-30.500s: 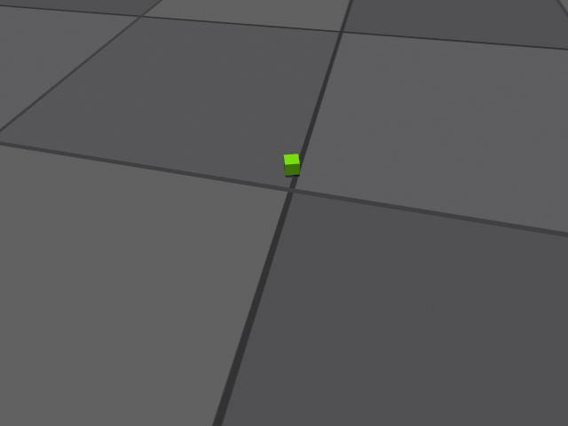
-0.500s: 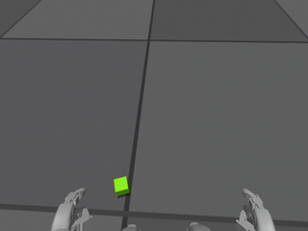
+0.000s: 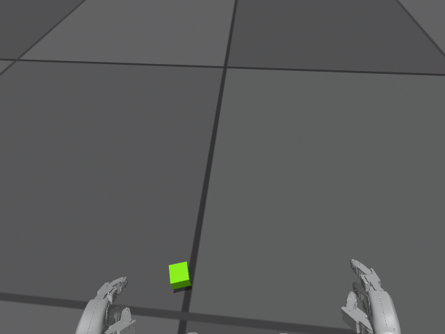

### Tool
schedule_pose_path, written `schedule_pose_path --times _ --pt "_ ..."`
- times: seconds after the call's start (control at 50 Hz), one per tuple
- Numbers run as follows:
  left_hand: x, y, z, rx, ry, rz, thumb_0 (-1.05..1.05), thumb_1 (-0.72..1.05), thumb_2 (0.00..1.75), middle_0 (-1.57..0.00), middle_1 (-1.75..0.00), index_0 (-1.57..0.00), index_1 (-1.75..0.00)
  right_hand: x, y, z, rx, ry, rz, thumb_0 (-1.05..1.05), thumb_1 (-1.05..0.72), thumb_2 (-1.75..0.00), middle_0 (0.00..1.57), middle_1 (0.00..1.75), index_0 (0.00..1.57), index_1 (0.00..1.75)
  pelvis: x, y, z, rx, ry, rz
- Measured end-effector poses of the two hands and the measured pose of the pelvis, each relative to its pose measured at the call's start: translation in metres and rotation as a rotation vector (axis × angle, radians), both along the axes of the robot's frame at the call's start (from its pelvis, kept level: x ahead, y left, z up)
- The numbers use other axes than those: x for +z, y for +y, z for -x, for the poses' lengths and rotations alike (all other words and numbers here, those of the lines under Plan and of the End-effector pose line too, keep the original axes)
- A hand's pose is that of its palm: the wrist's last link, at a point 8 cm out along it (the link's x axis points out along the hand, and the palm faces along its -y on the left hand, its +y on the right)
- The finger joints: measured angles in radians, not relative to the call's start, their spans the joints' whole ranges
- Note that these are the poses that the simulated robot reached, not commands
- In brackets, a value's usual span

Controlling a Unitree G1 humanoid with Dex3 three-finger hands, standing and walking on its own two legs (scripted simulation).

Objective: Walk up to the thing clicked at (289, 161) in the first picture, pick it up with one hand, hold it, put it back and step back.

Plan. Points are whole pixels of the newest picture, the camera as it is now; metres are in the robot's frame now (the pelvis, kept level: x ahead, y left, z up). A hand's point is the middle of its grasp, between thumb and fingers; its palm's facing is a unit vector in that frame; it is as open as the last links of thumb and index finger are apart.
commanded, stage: home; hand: left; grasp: from above
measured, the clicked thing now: (180, 275) +0.46 +0.20 -0.68
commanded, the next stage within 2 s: stand in 1.58 s
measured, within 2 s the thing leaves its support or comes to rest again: neither
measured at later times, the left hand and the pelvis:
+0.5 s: hand (134, 330) +0.16 +0.17 -0.05, palm faces +0.03 -0.98 -0.21, open 8.4 cm; pelvis -0.01 +0.00 +0.00, yaw +0 degrees
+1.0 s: hand (134, 329) +0.16 +0.17 -0.05, palm faces +0.03 -0.98 -0.21, open 7.8 cm; pelvis +0.00 +0.00 +0.00, yaw +0 degrees
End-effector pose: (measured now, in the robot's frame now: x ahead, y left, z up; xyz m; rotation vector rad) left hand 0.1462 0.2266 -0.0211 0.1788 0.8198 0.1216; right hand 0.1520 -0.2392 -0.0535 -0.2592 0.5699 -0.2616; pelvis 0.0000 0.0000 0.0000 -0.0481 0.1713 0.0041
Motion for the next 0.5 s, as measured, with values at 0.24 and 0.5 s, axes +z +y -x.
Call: schedule_pose_path --times 0.24,0.5 --pt "0.001 -0.001 0.001 -0.007 0.006 -0.004 0.01 0.79 0.83 -0.18 -0.28 -0.19 -0.28 -0.007 -0.001 0.014 -0.019 0.028 -0.015 0.02 -0.9 -0.9 0.2 0.3 0.2 0.3 0.0 0.0 0.003 -0.006 -0.004 -0.002" --pt "0.0 -0.005 0.005 -0.006 0.005 -0.001 0.01 0.74 0.8 -0.18 -0.27 -0.18 -0.27 -0.006 -0.007 0.015 -0.023 0.013 -0.006 0.02 -0.9 -0.9 0.2 0.3 0.2 0.3 -0.001 -0.004 0.006 -0.006 -0.003 -0.005"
